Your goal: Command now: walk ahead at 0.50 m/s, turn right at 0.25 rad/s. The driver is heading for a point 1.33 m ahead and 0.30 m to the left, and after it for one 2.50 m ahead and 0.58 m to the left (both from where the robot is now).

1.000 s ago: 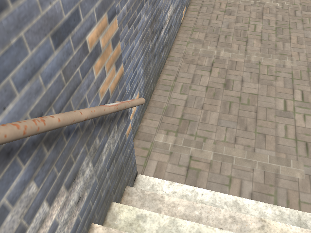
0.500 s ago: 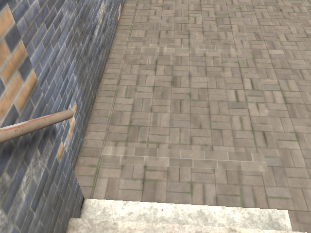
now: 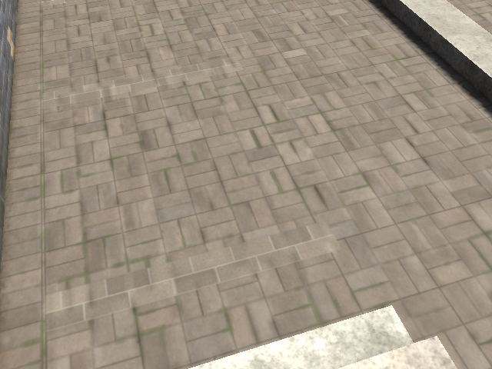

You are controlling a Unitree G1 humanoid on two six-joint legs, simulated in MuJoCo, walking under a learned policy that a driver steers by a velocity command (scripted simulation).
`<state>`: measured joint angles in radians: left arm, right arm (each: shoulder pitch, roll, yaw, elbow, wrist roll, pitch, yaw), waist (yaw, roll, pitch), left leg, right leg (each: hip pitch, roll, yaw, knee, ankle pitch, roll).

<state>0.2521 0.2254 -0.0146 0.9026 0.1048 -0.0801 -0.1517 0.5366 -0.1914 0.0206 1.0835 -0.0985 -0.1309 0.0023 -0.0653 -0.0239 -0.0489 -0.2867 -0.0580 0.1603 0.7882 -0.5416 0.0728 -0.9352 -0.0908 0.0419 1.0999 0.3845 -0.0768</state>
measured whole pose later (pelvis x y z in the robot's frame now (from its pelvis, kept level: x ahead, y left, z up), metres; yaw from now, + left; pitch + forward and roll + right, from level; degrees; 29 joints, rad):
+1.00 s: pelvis +0.50 +0.06 -0.40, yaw +24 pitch +0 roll +2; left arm 0.15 0.23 0.03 0.89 0.10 -0.10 -0.05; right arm 0.50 -0.16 0.01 1.14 -0.07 -0.13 0.05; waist -0.05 -0.04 -0.02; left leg -0.29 -0.11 -0.01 0.80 -0.51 0.08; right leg -0.76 -0.13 0.07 1.16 0.03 -0.05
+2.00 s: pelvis +1.04 +0.29 -0.77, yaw +15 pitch +3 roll +3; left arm 0.04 0.24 0.07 0.75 -0.03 -0.03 0.01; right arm 0.37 -0.21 -0.05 1.02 0.02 -0.05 -0.05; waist -0.04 -0.04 -0.04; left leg -0.11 0.01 0.18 0.46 -0.40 -0.02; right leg -0.81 -0.09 0.07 0.87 0.03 -0.03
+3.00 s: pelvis +1.60 +0.31 -0.76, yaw +10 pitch +3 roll +0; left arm -0.05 0.22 0.06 0.65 -0.01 -0.12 -0.01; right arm 0.40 -0.24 -0.09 0.80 0.04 -0.04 -0.01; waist -0.12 -0.02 0.01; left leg -0.13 -0.11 -0.22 0.40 -0.31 0.07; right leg -0.51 0.02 0.11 0.47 -0.05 0.02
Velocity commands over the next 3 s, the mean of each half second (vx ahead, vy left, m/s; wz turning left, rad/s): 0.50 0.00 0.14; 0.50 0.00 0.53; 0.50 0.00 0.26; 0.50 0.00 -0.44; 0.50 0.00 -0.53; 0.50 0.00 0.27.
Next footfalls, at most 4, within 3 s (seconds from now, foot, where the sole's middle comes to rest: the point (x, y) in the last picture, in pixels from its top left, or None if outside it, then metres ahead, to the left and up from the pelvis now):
0.22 right None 0.26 -0.14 -0.93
0.78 left None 0.45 0.15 -1.13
1.16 right None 0.72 0.03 -1.33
1.64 left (160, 353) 0.94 0.39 -1.53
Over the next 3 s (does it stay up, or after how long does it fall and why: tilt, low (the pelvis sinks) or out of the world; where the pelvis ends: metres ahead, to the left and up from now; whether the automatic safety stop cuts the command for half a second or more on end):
stays up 1.60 0.31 -0.76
